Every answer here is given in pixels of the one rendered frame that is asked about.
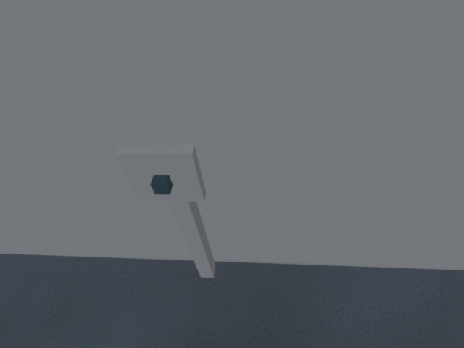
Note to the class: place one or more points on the button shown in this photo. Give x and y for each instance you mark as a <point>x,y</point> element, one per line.
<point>161,184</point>

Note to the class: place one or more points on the panel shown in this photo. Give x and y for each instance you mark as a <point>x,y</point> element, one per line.
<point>180,162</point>

